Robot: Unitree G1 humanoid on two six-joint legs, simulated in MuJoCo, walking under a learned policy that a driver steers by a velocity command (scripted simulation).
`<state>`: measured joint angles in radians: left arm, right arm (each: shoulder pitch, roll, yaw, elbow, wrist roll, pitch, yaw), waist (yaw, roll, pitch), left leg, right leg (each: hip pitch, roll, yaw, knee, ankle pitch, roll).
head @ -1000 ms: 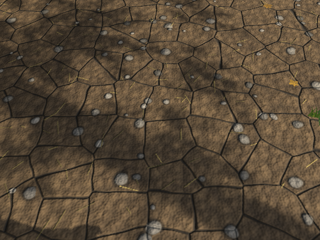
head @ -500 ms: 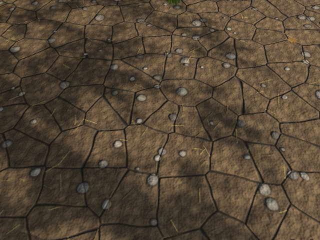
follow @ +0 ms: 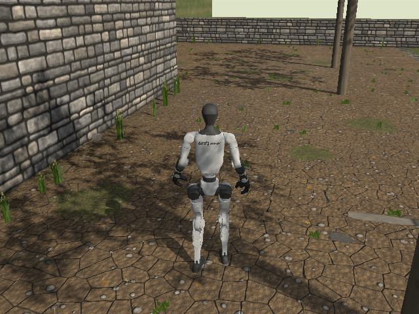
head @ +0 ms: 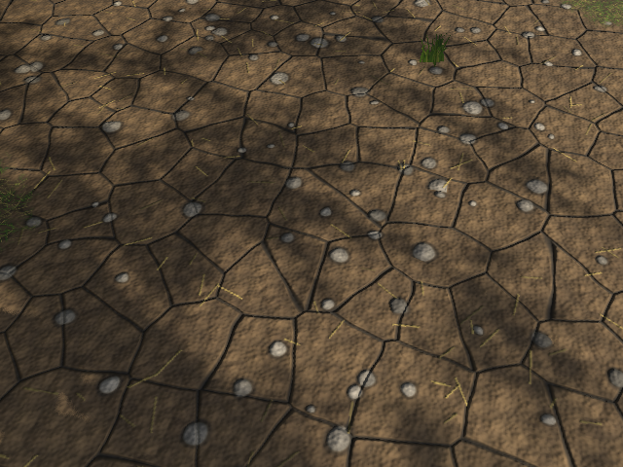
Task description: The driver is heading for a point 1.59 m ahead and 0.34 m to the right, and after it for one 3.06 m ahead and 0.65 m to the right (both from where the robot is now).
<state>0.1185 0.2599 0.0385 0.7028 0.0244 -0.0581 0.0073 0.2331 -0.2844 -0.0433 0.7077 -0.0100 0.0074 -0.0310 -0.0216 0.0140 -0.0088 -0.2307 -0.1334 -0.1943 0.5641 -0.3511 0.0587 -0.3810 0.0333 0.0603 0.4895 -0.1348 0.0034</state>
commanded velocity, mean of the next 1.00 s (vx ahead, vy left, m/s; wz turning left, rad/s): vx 0.08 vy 0.00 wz -0.30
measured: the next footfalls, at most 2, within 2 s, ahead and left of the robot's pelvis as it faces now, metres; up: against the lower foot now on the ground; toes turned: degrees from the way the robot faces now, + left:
right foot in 0.62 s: +0.04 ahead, -0.18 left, +0.00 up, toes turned -19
left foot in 1.14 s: +0.17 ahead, +0.03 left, +0.00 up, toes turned -15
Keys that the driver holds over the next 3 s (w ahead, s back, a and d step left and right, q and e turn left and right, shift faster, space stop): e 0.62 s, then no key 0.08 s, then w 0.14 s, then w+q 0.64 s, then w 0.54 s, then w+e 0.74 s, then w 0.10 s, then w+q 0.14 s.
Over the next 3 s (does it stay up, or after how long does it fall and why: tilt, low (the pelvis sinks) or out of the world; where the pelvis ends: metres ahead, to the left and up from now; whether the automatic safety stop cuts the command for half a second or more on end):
stays up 1.03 -0.22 0.01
